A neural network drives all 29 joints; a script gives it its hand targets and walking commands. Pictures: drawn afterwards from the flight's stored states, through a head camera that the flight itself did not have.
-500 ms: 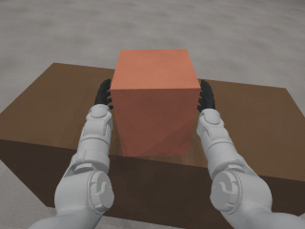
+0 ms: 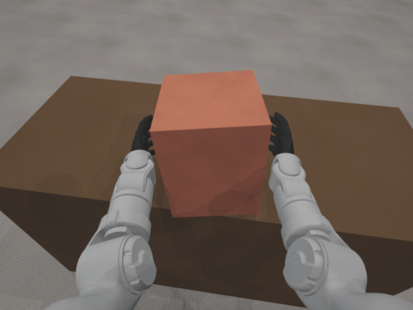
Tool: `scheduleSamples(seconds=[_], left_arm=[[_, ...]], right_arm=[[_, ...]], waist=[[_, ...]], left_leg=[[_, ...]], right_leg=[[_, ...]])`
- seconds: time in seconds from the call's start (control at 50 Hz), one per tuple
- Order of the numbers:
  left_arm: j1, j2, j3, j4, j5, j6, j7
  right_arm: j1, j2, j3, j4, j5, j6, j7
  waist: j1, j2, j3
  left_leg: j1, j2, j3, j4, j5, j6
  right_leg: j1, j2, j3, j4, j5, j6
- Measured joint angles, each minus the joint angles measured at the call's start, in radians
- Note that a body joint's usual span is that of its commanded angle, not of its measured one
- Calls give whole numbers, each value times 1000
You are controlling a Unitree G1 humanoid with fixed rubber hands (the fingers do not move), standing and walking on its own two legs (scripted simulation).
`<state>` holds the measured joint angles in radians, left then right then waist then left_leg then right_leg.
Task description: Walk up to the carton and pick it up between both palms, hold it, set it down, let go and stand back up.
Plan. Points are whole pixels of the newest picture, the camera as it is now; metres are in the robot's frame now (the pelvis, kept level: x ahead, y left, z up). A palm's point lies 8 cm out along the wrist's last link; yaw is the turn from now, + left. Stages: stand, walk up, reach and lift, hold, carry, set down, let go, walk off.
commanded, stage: set down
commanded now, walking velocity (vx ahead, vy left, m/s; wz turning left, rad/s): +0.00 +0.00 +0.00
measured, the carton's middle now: (212, 145) +0.46 +0.01 +0.07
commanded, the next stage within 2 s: none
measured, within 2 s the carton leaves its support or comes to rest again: rests again in 0.82 s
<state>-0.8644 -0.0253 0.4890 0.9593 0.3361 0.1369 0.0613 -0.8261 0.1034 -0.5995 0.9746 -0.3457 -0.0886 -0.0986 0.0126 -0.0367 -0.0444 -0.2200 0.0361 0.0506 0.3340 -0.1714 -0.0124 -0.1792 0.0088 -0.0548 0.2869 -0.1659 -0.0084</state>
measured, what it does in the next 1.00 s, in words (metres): stands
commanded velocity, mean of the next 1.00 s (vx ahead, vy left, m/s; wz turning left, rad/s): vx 0.00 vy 0.00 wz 0.00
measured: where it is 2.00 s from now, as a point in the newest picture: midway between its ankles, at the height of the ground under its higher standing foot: outside the picture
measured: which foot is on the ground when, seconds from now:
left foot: down 0.00-1.00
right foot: down 0.00-1.00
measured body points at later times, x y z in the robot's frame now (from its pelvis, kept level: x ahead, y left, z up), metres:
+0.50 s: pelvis +0.00 +0.00 +0.00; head +0.03 +0.01 +0.45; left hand +0.43 +0.16 +0.09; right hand +0.42 -0.13 +0.10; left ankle +0.00 +0.12 -0.75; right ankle -0.02 -0.11 -0.75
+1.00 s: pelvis -0.01 +0.01 +0.00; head +0.04 +0.02 +0.45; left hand +0.43 +0.15 +0.08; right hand +0.41 -0.14 +0.08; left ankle +0.00 +0.12 -0.75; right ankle -0.02 -0.11 -0.75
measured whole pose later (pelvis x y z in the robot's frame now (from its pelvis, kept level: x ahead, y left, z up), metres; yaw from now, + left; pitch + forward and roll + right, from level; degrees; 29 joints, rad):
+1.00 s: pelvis -0.01 +0.01 +0.00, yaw -2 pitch +5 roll +0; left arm -0.86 -0.09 0.60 0.91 0.43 0.01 0.03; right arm -0.77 0.15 -0.69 0.85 -0.48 -0.15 -0.04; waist 0.04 -0.02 0.00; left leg -0.25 0.04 0.09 0.32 -0.16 0.00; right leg -0.23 0.01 -0.02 0.29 -0.15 0.00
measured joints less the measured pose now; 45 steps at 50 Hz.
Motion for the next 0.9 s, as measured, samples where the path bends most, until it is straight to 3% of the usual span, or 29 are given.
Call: scheduleSamples(seconds=[0.34, 0.68, 0.9], left_arm=[[18, -11, 16, 17, 3, -68, -2], [-3, -17, 51, 18, 29, -100, -11], [-9, -49, 98, -12, 78, -122, -24]], right_arm=[[29, -1, 17, -13, -19, -53, 4], [28, -3, 9, -36, -18, -51, 29], [42, 32, -62, -96, -99, -50, 43]], waist=[[8, 16, -6], [22, 9, 10], [26, 12, 29]], left_leg=[[-17, -1, 5, -8, 1, 1], [-38, 1, 26, -6, 11, 7], [-45, -1, 35, -10, 17, 13]], right_leg=[[-21, -1, 4, -3, 1, 1], [-55, 0, 25, 9, 12, 2], [-67, -3, 33, 10, 18, 6]])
